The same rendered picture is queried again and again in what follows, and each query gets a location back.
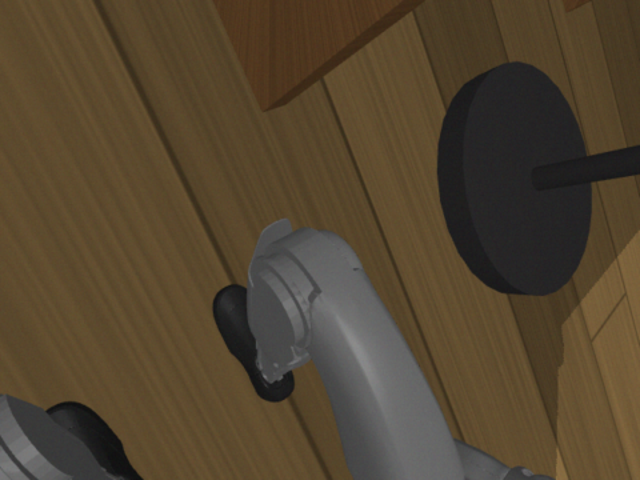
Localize office chair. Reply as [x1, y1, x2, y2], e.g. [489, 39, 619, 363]
[437, 61, 640, 296]

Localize right robot foot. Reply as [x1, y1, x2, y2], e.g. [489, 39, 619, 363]
[213, 284, 295, 402]

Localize right robot hand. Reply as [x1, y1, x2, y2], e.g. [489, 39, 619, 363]
[453, 438, 511, 480]

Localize left robot foot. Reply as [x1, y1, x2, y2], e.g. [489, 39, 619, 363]
[46, 402, 143, 480]

